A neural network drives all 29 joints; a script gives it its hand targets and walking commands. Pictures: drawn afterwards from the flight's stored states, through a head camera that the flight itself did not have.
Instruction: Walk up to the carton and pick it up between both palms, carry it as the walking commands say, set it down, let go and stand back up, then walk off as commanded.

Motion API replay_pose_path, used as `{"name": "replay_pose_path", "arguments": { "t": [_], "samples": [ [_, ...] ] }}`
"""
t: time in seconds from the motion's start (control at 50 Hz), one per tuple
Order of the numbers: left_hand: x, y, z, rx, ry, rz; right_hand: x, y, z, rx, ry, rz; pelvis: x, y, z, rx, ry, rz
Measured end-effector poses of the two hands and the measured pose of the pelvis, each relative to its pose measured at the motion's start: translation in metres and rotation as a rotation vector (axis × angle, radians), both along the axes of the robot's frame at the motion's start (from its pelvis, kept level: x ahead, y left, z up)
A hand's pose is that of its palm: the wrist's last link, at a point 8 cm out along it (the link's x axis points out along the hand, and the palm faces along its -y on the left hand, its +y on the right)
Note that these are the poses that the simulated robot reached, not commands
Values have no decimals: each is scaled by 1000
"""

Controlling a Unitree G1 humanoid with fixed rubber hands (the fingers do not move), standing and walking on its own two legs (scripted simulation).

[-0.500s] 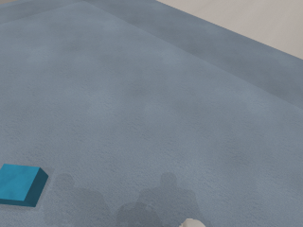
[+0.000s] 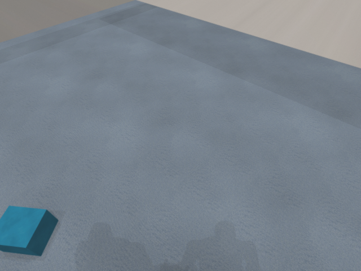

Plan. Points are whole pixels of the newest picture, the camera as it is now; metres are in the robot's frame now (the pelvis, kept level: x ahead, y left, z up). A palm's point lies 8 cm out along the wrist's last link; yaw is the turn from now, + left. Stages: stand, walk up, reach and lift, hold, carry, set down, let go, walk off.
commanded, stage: stand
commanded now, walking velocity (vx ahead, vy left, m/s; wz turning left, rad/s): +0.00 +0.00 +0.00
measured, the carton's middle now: (24, 230) +0.44 +0.89 -0.70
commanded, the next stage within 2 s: none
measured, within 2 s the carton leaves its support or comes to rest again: neither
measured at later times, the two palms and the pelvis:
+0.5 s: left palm out of the picture -0.03 +0.22 -0.14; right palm out of the picture -0.02 -0.21 -0.14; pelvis +0.00 +0.00 +0.01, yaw +0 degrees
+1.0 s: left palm out of the picture -0.03 +0.21 -0.14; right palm out of the picture -0.04 -0.19 -0.14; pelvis +0.00 +0.00 +0.00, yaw -1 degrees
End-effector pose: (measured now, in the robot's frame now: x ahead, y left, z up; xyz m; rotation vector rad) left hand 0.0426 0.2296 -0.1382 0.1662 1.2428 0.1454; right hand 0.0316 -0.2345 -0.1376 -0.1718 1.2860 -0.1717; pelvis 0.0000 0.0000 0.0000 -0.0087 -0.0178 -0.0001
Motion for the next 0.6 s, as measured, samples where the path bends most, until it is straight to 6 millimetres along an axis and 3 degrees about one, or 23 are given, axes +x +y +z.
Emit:
{"name": "replay_pose_path", "arguments": {
  "t": [0.28,0.6],
  "samples": [
    [-60,-6,-2,-15,162,42,-33,17,-2,41,89,-17,-1,0,6,12,-14,-6],
    [-68,-18,-5,-35,195,57,-60,31,-7,69,163,-38,1,2,5,15,-7,-8]
  ]
}}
